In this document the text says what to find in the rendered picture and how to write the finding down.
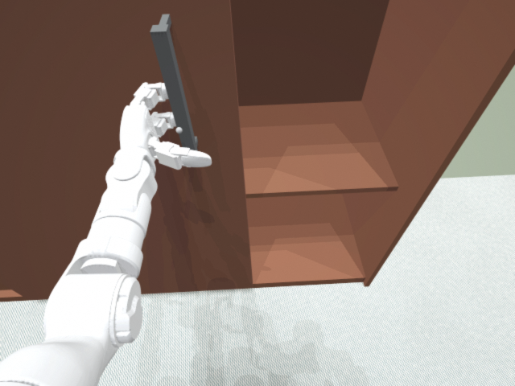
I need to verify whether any robot left upper arm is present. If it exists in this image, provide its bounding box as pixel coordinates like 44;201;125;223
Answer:
0;273;142;386

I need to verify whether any left robot forearm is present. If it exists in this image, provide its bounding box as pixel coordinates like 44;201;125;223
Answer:
43;146;158;338

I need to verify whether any handle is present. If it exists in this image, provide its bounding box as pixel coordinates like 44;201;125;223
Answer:
150;14;198;151

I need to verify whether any robot left hand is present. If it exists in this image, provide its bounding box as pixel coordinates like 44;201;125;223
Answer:
120;82;212;170

